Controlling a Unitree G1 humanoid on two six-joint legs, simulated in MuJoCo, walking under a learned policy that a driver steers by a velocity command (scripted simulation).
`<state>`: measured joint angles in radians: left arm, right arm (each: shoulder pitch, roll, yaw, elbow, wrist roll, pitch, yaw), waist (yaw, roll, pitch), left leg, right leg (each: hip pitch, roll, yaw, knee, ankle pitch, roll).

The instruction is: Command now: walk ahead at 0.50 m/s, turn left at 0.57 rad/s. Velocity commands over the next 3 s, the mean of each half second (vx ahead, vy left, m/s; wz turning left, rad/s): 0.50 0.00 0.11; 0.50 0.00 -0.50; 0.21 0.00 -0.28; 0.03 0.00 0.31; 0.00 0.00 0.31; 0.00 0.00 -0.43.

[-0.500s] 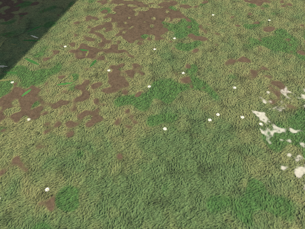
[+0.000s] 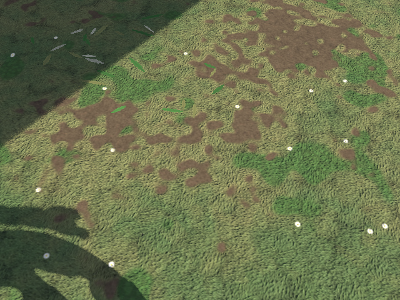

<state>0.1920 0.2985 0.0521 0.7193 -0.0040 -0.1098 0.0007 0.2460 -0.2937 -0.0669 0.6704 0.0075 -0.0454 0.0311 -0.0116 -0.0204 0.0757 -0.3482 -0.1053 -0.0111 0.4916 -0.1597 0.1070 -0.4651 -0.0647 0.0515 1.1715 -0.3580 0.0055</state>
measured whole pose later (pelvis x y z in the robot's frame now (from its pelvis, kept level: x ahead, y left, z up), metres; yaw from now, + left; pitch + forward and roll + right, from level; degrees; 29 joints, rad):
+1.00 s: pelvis +0.58 -0.04 +0.00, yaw -17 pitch +1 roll +1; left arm 0.33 0.32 0.06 0.74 -0.03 -0.02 0.01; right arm 0.17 -0.26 -0.05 0.68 -0.01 -0.10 0.01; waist 0.02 -0.04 0.02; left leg -0.29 -0.04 0.02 0.44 -0.17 0.03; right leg -0.42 0.01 0.09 1.15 -0.38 -0.01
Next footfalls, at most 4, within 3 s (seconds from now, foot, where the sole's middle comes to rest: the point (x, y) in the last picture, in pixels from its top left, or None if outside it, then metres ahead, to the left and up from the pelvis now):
0.36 right None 0.39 -0.13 -0.77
0.86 left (188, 227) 0.68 0.05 -0.77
1.30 right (267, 200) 0.80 -0.25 -0.77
1.60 left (203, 186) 0.85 -0.01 -0.77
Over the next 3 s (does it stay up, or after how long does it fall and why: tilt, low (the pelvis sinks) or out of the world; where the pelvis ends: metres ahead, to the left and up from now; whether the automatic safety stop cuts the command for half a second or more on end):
stays up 0.79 -0.03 0.01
